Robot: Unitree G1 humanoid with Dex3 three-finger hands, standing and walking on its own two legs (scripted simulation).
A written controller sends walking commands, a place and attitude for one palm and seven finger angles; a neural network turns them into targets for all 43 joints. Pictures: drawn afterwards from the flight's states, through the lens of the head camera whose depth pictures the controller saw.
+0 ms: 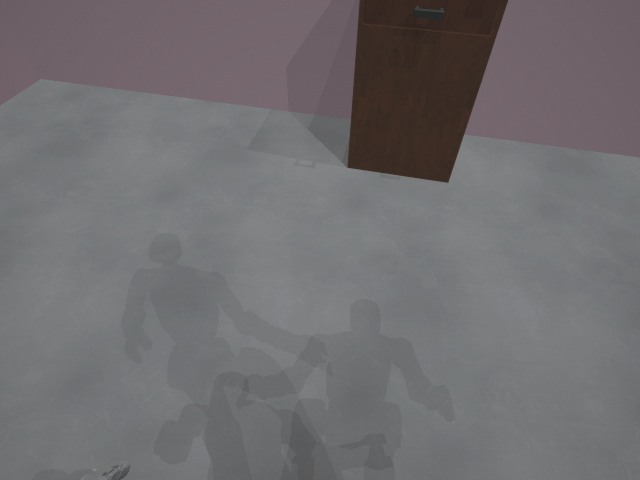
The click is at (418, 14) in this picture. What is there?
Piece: drawer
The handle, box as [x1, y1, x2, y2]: [414, 6, 444, 19]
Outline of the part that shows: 414,16 442,19 444,11 442,9 443,8 439,10 421,9 418,6 416,6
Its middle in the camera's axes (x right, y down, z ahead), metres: +0.38 -0.80 +1.37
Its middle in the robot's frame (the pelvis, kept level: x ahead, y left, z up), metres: +1.58 -0.31 -0.01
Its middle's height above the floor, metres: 0.76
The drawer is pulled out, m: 0.00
